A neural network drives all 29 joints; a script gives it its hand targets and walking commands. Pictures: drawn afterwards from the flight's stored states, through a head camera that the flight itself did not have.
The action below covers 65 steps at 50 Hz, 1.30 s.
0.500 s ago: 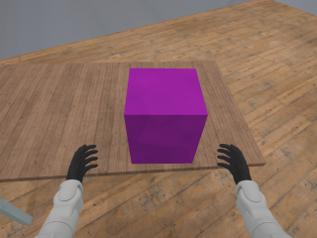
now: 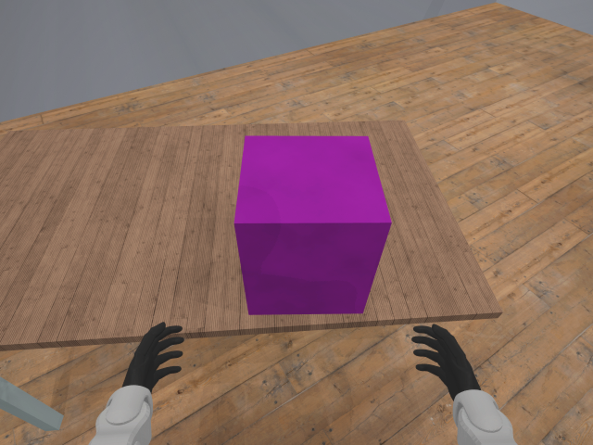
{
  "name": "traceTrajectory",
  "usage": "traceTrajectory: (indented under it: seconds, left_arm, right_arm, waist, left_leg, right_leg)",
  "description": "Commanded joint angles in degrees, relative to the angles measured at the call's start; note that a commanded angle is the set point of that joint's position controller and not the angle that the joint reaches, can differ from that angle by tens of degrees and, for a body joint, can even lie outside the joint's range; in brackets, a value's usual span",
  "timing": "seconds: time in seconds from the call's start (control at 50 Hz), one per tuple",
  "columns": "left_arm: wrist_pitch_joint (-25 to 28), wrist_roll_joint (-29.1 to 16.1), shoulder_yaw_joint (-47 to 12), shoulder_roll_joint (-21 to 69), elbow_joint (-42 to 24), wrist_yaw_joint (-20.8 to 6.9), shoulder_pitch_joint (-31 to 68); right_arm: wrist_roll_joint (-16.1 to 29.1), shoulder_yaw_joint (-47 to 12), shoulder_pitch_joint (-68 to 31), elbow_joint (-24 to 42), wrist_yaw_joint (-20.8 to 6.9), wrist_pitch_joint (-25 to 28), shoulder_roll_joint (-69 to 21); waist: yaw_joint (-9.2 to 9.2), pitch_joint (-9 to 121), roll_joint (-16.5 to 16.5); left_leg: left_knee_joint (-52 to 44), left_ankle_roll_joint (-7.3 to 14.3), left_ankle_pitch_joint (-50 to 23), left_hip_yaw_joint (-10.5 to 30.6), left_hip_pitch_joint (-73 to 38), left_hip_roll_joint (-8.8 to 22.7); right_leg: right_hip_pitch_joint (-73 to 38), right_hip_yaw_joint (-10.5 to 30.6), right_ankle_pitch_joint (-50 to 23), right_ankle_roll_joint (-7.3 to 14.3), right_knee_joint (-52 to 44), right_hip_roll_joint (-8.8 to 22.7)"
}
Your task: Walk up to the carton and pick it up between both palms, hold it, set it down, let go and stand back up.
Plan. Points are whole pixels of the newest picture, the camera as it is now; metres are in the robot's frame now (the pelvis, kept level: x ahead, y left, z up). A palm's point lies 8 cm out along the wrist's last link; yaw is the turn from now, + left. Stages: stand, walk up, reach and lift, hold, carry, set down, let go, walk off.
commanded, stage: set down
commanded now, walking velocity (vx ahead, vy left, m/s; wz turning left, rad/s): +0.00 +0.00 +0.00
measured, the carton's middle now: (306, 228) +0.46 -0.02 -0.01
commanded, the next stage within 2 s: let go in 0.30 s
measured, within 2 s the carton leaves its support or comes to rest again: neither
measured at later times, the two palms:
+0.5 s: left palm (143, 420) +0.18 +0.21 -0.07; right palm (462, 414) +0.17 -0.23 -0.07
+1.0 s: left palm (97, 434) +0.16 +0.26 -0.06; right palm out of the picture +0.12 -0.26 -0.09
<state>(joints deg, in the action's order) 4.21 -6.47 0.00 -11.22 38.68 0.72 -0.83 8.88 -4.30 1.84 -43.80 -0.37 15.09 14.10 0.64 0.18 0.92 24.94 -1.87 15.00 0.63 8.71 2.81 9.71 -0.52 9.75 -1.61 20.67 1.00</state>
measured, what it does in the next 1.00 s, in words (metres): stands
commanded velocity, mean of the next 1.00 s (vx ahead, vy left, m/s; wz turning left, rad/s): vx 0.00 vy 0.00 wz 0.00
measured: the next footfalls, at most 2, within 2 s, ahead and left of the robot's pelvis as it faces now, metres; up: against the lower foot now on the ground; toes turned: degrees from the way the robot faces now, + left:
none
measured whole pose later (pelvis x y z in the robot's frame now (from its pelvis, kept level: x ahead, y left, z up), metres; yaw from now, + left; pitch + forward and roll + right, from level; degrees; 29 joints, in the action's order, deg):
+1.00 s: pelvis +0.00 +0.00 +0.00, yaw +0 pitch -5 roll -1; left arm -2.1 1.5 0.0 -18.1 32.7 0.8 -10.2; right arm -0.6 -0.3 11.8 -42.8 -0.1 2.2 16.9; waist 0.7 -4.1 0.8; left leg 24.6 -1.9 15.2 0.6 5.0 2.8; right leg 6.1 -0.5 10.1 -1.6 20.7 1.0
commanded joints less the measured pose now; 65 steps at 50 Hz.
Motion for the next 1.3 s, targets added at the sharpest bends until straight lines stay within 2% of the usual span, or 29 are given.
traceTrajectory:
  seconds: [0.0,0.02,0.04,0.08,0.1,0.12,0.16,0.22,0.24,0.26,0.28,0.32,0.4,0.44,0.46,0.48,0.5,0.52,0.74,0.76,0.78,0.84,0.86,0.92,0.94,1.04,1.1,1.16,1.28]
  left_arm:
    - [-3.75,2.95,1.16,-2.29,-10.57,0.58,0.53]
    - [-3.16,1.93,1.91,-4.10,-15.94,0.92,2.08]
    - [-4.50,3.10,1.04,-1.49,-12.85,0.96,-0.58]
    - [-5.13,2.77,0.90,-2.22,-16.00,1.08,0.67]
    - [-6.68,4.22,0.72,-1.32,-13.01,1.05,-0.21]
    - [-6.46,4.62,1.72,-1.26,-16.97,1.67,1.45]
    - [-8.73,4.54,0.62,-1.34,-11.47,1.12,-0.87]
    - [-8.67,4.86,0.79,-1.87,-18.00,1.96,-0.07]
    - [-9.92,5.23,0.86,-1.37,-13.04,1.17,-2.17]
    - [-9.96,5.50,0.89,-1.81,-15.96,1.56,-0.66]
    - [-8.43,4.20,1.27,-2.58,-19.87,2.06,0.11]
    - [-10.55,5.10,0.69,-2.12,-14.60,1.35,-1.49]
    - [-12.00,6.15,1.56,-2.76,-14.07,1.30,-3.99]
    - [-12.33,6.63,1.48,-2.25,-14.69,0.94,-5.29]
    - [-11.31,5.48,2.05,-3.88,-19.23,1.00,-1.64]
    - [-11.58,5.84,1.37,-3.35,-19.56,1.43,-1.21]
    - [-12.79,6.63,1.76,-2.89,-13.85,0.55,-6.31]
    - [-12.00,6.54,2.37,-4.64,-18.13,0.77,-3.48]
    - [-12.87,7.02,2.26,-3.68,-16.26,0.02,-5.64]
    - [-7.57,8.53,7.78,-14.17,-9.43,0.46,-11.28]
    - [-6.08,8.98,7.13,-14.96,-9.66,0.23,-8.06]
    - [-3.78,8.76,6.72,-14.41,-8.66,-0.31,-6.59]
    - [-3.01,8.78,6.63,-15.03,-8.37,-0.65,-7.34]
    - [-2.74,8.39,4.47,-12.12,-7.88,-0.90,-5.55]
    - [-2.62,8.38,4.46,-13.47,-7.46,-0.97,-6.93]
    - [-1.86,7.85,4.73,-17.89,-6.73,-1.01,-6.83]
    - [-2.03,8.17,4.31,-16.17,-6.17,-0.88,-7.18]
    - [-1.84,8.01,4.15,-18.10,-5.52,-0.99,-7.73]
    - [-1.81,7.84,4.34,-19.02,-4.67,-0.73,-8.25]
  right_arm:
    - [-4.47,5.93,-1.66,6.92,-0.27,-0.20,1.83]
    - [-3.58,6.80,-3.62,12.89,-0.06,0.76,1.60]
    - [-3.75,6.42,-0.98,7.94,-0.40,0.01,2.39]
    - [-3.91,6.85,-3.57,10.15,-0.39,-0.33,2.42]
    - [-4.86,6.56,-2.02,4.57,-0.75,-1.55,2.48]
    - [-5.61,7.82,-4.17,9.23,-0.83,-0.98,3.53]
    - [-6.25,7.12,-1.67,5.52,-0.88,-2.37,2.14]
    - [-6.43,8.26,-1.32,8.41,-0.99,-2.27,2.83]
    - [-7.22,7.68,-0.35,5.82,-0.53,-2.85,1.56]
    - [-7.22,7.58,-1.68,7.02,-0.94,-2.93,2.04]
    - [-6.12,7.81,-1.81,11.31,-0.97,-2.03,1.83]
    - [-7.45,7.64,-0.76,6.21,-0.78,-3.34,0.84]
    - [-8.26,7.32,0.59,6.76,-0.73,-3.64,2.02]
    - [-8.68,7.46,3.74,4.36,-0.46,-3.70,2.25]
    - [-8.35,7.64,0.28,8.09,-0.36,-3.22,2.16]
    - [-8.19,9.19,0.13,7.75,-0.73,-2.93,3.11]
    - [-8.77,7.19,4.28,2.96,-0.49,-3.56,1.66]
    - [-8.20,8.13,2.16,6.91,-0.27,-2.70,2.28]
    - [-9.34,8.26,4.12,6.13,0.33,-2.07,3.24]
    - [-11.91,9.56,7.44,4.12,1.30,-6.95,13.41]
    - [-11.35,10.75,8.54,6.95,1.18,-8.94,14.43]
    - [-10.87,10.36,9.05,6.61,1.16,-11.75,11.26]
    - [-10.91,10.02,7.12,7.35,0.73,-11.89,11.37]
    - [-10.45,10.16,9.82,6.12,0.45,-11.61,12.65]
    - [-10.76,10.02,8.65,6.28,-0.14,-12.20,13.29]
    - [-9.86,9.78,11.34,6.78,-0.61,-11.76,13.47]
    - [-10.49,9.83,11.13,5.92,-0.40,-12.44,14.66]
    - [-10.31,9.86,10.71,6.16,-0.49,-12.35,15.32]
    - [-9.93,9.52,10.36,5.41,-0.63,-12.62,15.45]
  waist:
    - [-2.00,2.08,0.15]
    - [-3.10,4.81,-1.02]
    - [-2.09,2.80,0.23]
    - [-3.44,2.65,0.66]
    - [-1.87,-0.37,2.03]
    - [-3.49,1.83,1.18]
    - [-2.25,-1.89,0.77]
    - [-2.61,-0.57,1.44]
    - [-1.65,-3.40,-0.93]
    - [-2.07,-2.38,1.48]
    - [-3.08,0.53,-0.24]
    - [-1.26,-3.13,0.77]
    - [-2.41,-3.23,-0.08]
    - [-1.25,-2.74,0.09]
    - [-2.46,-0.15,-1.48]
    - [-1.50,0.97,0.89]
    - [-1.04,-1.49,-0.22]
    - [-1.10,0.61,0.67]
    - [-1.01,-0.85,-0.40]
    - [-3.01,1.15,-1.63]
    - [-0.85,3.19,-1.64]
    - [-0.52,-0.57,-3.09]
    - [-1.68,-0.41,-0.17]
    - [-0.59,0.62,-3.78]
    - [-0.96,-0.22,0.74]
    - [0.34,1.58,-3.83]
    - [-0.49,0.05,1.41]
    - [-0.32,0.87,-1.67]
    - [-0.71,0.67,-0.84]
  left_leg:
    - [-6.92,-2.18,-10.89,-3.75,-2.88,-3.57]
    - [-6.10,-1.66,-13.07,-4.45,-2.78,-3.84]
    - [-6.34,-1.95,-14.22,-3.70,-3.83,-3.40]
    - [-6.16,-2.25,-13.45,-4.49,-3.17,-3.55]
    - [-6.44,-2.75,-11.15,-4.25,-3.23,-3.57]
    - [-7.14,-2.54,-11.79,-4.19,-3.46,-3.16]
    - [-7.09,-1.93,-8.33,-4.76,-2.42,-3.63]
    - [-7.21,-2.29,-9.39,-5.15,-2.76,-3.31]
    - [-7.77,-1.88,-8.40,-5.01,-1.23,-3.71]
    - [-8.00,-2.25,-7.43,-4.90,-1.47,-3.54]
    - [-7.46,-1.85,-8.87,-5.82,-1.93,-3.64]
    - [-7.96,-2.17,-5.88,-5.67,-0.80,-3.70]
    - [-8.65,-1.92,-7.09,-5.93,-1.23,-3.65]
    - [-8.83,-2.12,-8.47,-6.04,-2.08,-3.56]
    - [-7.91,-2.10,-10.04,-6.82,-1.88,-3.63]
    - [-8.07,-2.47,-10.52,-6.25,-2.36,-3.49]
    - [-7.96,-2.55,-10.87,-6.51,-2.84,-3.86]
    - [-7.29,-2.55,-13.62,-6.35,-3.53,-3.91]
    - [-7.34,-2.17,-12.30,-6.78,-4.25,-4.12]
    - [-2.52,1.69,-20.70,2.02,2.98,1.99]
    - [-2.97,1.28,-18.09,0.64,1.44,1.78]
    - [-4.41,1.64,-3.73,1.52,2.96,1.30]
    - [-5.29,1.95,0.16,1.78,4.92,0.55]
    - [-5.03,1.80,-2.08,1.43,2.79,0.81]
    - [-4.53,2.05,-2.42,1.30,3.57,1.07]
    - [-4.22,2.65,-7.11,3.82,1.64,1.65]
    - [-4.16,2.85,-6.90,2.05,2.17,1.54]
    - [-3.81,2.42,-7.67,2.29,1.46,1.49]
    - [-3.95,2.92,-6.93,2.92,1.77,1.93]
  right_leg:
    - [-9.46,-1.62,-0.81,3.25,-4.01,-3.55]
    - [-10.27,-1.84,-2.76,2.97,-3.61,-3.62]
    - [-9.52,-2.45,-2.85,3.18,-3.58,-4.24]
    - [-8.86,-2.09,-1.45,3.24,-3.95,-3.94]
    - [-8.56,-2.09,0.61,3.49,-3.83,-4.11]
    - [-8.84,-2.93,0.40,3.58,-3.32,-4.59]
    - [-7.35,-2.11,2.39,3.25,-4.26,-3.58]
    - [-8.13,-2.38,0.90,3.08,-3.15,-4.06]
    - [-8.67,-2.16,0.74,2.75,-3.86,-3.69]
    - [-9.71,-1.98,1.98,3.12,-3.24,-3.89]
    - [-10.25,-2.03,0.20,2.87,-2.80,-3.92]
    - [-9.10,-1.82,2.42,2.73,-3.45,-3.46]
    - [-10.87,-2.49,1.06,2.61,-2.81,-4.36]
    - [-12.33,-1.75,-0.51,2.53,-2.50,-4.22]
    - [-12.00,-1.69,-1.39,2.46,-2.33,-4.06]
    - [-11.77,-2.01,-1.46,2.60,-2.25,-4.37]
    - [-12.14,-2.02,-2.41,2.20,-2.86,-4.40]
    - [-12.29,-2.58,-4.23,2.08,-2.31,-4.48]
    - [-10.53,-2.49,-3.38,1.87,-3.22,-4.33]
    - [-5.81,0.91,-12.17,2.15,2.09,1.91]
    - [-5.70,1.06,-10.52,1.41,2.10,2.29]
    - [-2.74,1.76,-2.36,0.89,0.27,2.47]
    - [-4.32,2.81,-1.40,1.55,0.32,2.86]
    - [-3.23,2.43,-1.33,1.26,0.43,2.40]
    - [-3.05,2.78,-2.16,1.90,1.03,2.81]
    - [-3.10,2.13,-4.62,2.09,1.75,3.01]
    - [-2.04,2.33,-2.28,2.62,1.26,3.04]
    - [-3.08,1.76,-3.55,2.08,1.73,3.17]
    - [-3.05,2.03,-1.95,2.49,1.10,3.47]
